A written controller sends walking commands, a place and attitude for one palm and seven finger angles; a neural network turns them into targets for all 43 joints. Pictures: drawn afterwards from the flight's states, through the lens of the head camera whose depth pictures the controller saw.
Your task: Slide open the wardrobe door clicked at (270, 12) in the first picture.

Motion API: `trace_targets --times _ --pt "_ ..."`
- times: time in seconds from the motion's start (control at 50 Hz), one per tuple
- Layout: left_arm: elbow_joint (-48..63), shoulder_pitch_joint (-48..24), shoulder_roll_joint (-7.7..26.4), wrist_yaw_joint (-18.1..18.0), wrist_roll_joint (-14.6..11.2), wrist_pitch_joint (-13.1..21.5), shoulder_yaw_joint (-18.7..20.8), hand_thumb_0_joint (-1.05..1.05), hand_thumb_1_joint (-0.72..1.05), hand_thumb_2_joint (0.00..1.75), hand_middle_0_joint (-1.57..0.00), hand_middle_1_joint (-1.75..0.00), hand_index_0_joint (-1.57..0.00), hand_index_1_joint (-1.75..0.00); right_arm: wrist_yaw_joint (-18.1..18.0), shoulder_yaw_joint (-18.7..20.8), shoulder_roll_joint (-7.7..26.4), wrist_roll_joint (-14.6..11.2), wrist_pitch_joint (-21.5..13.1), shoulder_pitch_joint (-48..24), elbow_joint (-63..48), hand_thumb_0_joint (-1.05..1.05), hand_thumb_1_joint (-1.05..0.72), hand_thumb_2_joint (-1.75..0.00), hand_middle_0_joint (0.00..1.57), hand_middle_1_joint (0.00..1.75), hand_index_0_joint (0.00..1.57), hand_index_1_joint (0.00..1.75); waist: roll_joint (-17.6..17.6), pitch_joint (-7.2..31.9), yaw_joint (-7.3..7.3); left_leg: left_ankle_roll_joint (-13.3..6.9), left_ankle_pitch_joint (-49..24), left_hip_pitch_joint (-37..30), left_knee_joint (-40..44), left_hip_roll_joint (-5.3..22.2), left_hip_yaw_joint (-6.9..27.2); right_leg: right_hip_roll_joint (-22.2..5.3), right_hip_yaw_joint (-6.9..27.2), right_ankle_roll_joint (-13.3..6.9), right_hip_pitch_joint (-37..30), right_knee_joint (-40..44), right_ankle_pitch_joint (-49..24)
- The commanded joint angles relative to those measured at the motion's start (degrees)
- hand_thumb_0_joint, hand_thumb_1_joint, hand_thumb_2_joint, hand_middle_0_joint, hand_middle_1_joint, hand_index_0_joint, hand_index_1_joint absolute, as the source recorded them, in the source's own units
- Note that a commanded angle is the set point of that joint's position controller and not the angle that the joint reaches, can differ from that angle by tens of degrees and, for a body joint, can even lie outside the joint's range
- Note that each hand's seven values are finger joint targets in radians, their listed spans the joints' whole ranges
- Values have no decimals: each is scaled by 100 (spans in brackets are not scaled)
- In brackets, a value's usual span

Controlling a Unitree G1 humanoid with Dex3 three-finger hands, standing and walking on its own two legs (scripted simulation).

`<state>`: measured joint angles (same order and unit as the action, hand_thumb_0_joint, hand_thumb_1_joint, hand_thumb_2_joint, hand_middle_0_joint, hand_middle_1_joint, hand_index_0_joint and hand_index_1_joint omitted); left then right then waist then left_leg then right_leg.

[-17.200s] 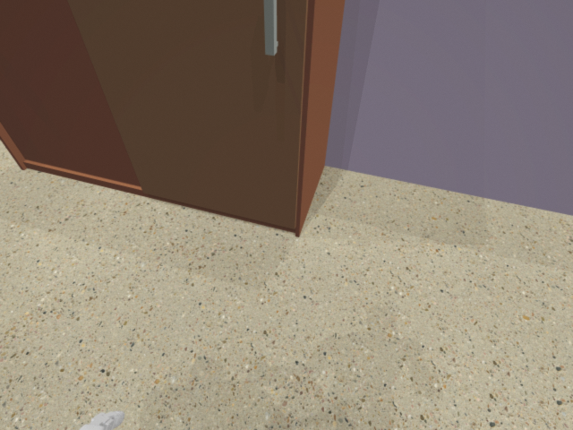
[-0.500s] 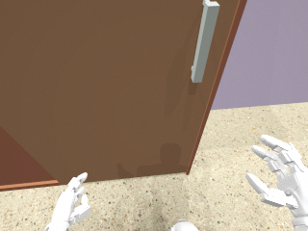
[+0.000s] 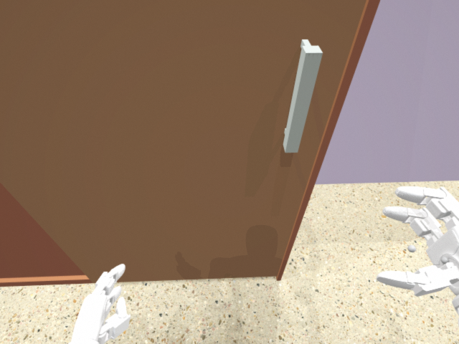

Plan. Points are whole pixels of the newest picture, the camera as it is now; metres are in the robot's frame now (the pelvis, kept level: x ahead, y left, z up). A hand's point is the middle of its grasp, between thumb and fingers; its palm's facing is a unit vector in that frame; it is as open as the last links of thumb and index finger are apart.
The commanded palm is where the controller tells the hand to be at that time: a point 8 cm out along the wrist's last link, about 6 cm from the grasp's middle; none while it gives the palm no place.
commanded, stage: raise the hand with hooked fingers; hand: right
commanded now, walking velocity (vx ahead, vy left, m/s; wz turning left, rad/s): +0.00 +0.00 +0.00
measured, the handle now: (297, 100) +0.50 -0.12 +0.19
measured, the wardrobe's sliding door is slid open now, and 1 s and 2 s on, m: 0.00 0.00 0.00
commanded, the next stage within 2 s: move the hooked fingers beside the handle in 0.98 s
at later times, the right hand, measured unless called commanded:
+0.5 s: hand out of the picture +0.25 -0.29 +0.22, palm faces +0.08 +0.99 -0.12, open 13.9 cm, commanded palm +0.22 -0.32 +0.22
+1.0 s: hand (433, 187) +0.27 -0.25 +0.21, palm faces +0.02 +0.99 -0.11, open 14.0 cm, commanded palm +0.24 -0.29 +0.22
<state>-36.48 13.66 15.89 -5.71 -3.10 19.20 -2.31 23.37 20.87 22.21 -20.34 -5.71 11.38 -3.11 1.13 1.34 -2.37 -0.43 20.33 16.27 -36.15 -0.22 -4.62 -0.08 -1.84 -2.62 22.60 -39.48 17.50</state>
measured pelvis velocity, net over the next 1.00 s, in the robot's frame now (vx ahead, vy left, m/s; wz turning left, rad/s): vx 0.00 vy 0.03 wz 0.00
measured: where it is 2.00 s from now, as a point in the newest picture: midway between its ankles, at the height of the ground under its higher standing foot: outside the picture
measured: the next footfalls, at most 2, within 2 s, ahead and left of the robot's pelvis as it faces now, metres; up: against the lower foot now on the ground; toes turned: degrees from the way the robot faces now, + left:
none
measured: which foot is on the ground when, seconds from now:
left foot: down 0.00-1.00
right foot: down 0.00-1.00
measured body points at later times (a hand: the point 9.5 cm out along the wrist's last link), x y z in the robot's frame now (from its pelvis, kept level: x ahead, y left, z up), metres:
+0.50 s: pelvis -0.02 +0.00 +0.02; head -0.04 +0.01 +0.46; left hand +0.18 +0.20 -0.05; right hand +0.24 -0.34 +0.23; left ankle -0.01 +0.12 -0.72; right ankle +0.04 -0.08 -0.72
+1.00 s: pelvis +0.00 +0.03 +0.01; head -0.03 +0.05 +0.46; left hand +0.20 +0.25 -0.05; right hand +0.26 -0.30 +0.22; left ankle -0.01 +0.12 -0.72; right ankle +0.04 -0.08 -0.72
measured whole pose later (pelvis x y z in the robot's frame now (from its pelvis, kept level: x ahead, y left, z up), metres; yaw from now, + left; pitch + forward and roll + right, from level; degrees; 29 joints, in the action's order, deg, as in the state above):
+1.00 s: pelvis +0.00 +0.03 +0.01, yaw +0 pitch -4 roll +1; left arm -36.2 11.0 16.1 -6.1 -5.1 13.6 -4.9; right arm 27.3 26.5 28.1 -19.7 11.1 -7.6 5.1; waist 3.6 0.5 -3.4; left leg -2.0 16.3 7.6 -27.5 -1.3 -4.8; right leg -0.7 -1.4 -0.9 13.1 -29.3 12.6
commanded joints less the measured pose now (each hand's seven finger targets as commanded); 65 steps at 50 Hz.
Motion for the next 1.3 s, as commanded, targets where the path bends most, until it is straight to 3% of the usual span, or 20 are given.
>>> trace_targets --times 0.0,0.08,0.12,0.16,0.24,0.32,0.4,0.46,0.5,0.6,0.68,0.76,0.78,0.86,0.92,0.98,1.08,1.22,1.26,1.28 --pt "789 -537 637 -13 -3 305 145 0 90 90 -20 -30 -20 -30 -122 834 1335 -229 -265 -1373 -1061 0 43 -33 29 115 29 115 820 868 -25 -125 -1316 136 570 -95 -21 -203 641 261 -1356 996 -1382" --pt "820 -632 682 -86 -94 124 73 0 90 90 -20 -30 -20 -30 179 560 1286 -142 636 -1672 -59 0 50 -30 30 120 30 120 416 80 -46 -111 -748 234 926 -69 20 -218 725 224 -997 1423 -464" --pt "914 -728 678 -87 -137 31 48 0 90 90 -20 -30 -20 -30 296 429 1384 -66 957 -2198 -228 0 50 -30 30 120 30 120 387 200 0 -96 -680 217 976 -57 44 -204 776 201 -1107 1507 -327" --pt "1014 -839 646 -94 -124 -3 4 0 90 90 -20 -30 -20 -30 306 603 1675 -55 1059 -2637 -553 0 50 -30 30 120 30 120 289 558 -25 -99 -610 82 1027 -50 66 -172 817 168 -1303 1538 -255" --pt "1087 -979 538 -87 -64 6 -87 0 90 90 -20 -30 -20 -30 171 1039 2142 -119 697 -3345 -1542 0 50 -30 30 120 30 120 819 1332 -80 -155 -747 -192 1095 -87 81 -168 870 240 -2034 1570 -569" --pt "881 -985 533 -103 -81 -43 -134 0 90 90 -20 -30 -20 -30 139 1193 2185 -130 744 -3375 -783 0 50 -30 30 120 30 120 792 821 -74 -153 -620 -176 1281 -90 71 -183 857 238 -1844 1777 -252" --pt "758 -983 637 -130 -178 -165 -127 0 90 90 -20 -30 -20 -30 308 884 2090 8 1454 -3511 379 0 50 -30 30 120 30 120 600 94 -19 -133 -348 -15 1484 -17 119 -149 796 186 -1391 1987 340" --pt "886 -1057 660 -109 -225 -173 -119 0 90 90 -20 -30 -20 -30 453 736 2237 102 1770 -4023 280 0 50 -30 30 120 30 120 414 390 -7 -125 -380 -74 1477 14 148 -95 786 133 -1508 1905 189" --pt "941 -1059 647 -57 -221 -183 -107 0 90 90 -20 -30 -20 -30 549 701 2128 28 1750 -3809 253 0 50 -30 30 120 30 120 173 598 -1 -128 -508 -164 1516 8 204 -70 702 103 -1591 1721 -156" --pt "1047 -1141 631 25 -152 -168 -74 0 90 90 -20 -30 -20 -30 528 1378 2581 -202 1267 -3567 -439 0 50 -30 30 120 30 120 340 1207 -153 -145 -861 -496 1470 21 312 -20 574 74 -1802 1469 -764" --pt "966 -1071 635 22 -152 -180 -31 0 90 90 -20 -30 -20 -30 302 1503 2577 -161 1250 -3392 -185 0 50 -30 30 120 30 120 405 761 -176 -117 -753 -383 1550 39 325 -58 487 85 -1576 1490 -661" --pt "943 -1053 656 -18 -192 -177 -8 0 90 90 -20 -30 -20 -30 235 1121 2287 -9 1434 -3689 1 0 50 -30 30 120 30 120 621 448 -49 -83 -795 -172 1557 86 375 -60 447 66 -1561 1505 -618" --pt "967 -1069 646 -20 -196 -194 1 0 90 90 -20 -30 -20 -30 240 1058 2266 3 1448 -3676 -94 0 50 -30 30 120 30 120 406 531 -46 -38 -955 -275 1564 129 507 -85 420 48 -1571 1401 -764" --pt "1036 -1077 625 -62 -198 -161 -6 0 90 90 -20 -30 -20 -30 329 1029 2324 7 1337 -3977 -544 0 50 -30 30 120 30 120 646 991 -23 -14 -1363 -416 1436 98 450 -12 398 23 -1874 1332 -1022" --pt "994 -1033 623 -62 -168 -171 13 0 90 90 -20 -30 -20 -30 355 1286 2406 -103 1246 -3627 -428 0 50 -30 30 120 30 120 196 1149 -73 60 -1827 -570 1367 112 487 -14 372 -12 -1854 1221 -1279" --pt "936 -1002 653 -33 -183 -222 23 0 90 90 -20 -30 -20 -30 385 1391 2380 -161 1333 -3290 30 0 50 -30 30 120 30 120 -41 964 -123 146 -1947 -554 1359 137 523 -36 345 0 -1653 1169 -1307" --pt "971 -1044 651 -20 -227 -279 20 0 90 90 -20 -30 -20 -30 347 1086 2204 -62 1566 -3558 198 0 50 -30 30 120 30 120 141 659 -55 136 -1774 -271 1359 151 510 -58 331 15 -1580 1180 -1194" --pt "1004 -1050 587 -80 -191 -229 6 0 90 90 -20 -30 -20 -30 272 922 2183 -28 1247 -4295 -462 0 50 -30 30 120 30 120 509 1178 21 -11 -1934 -359 1239 88 380 -23 393 9 -1985 1190 -1411" --pt "955 -1005 582 -104 -190 -218 1 0 90 90 -20 -30 -20 -30 208 943 2183 -18 1199 -4321 -239 0 50 -30 30 120 30 120 468 1105 29 -48 -1671 -281 1274 55 313 -37 434 28 -1980 1280 -1241" --pt "894 -967 601 -112 -176 -251 5 0 90 90 -20 -30 -20 -30 160 999 2232 -18 1214 -4194 3 0 50 -30 30 120 30 120 169 1006 11 -26 -1582 -299 1341 67 345 -65 424 18 -1848 1273 -1187"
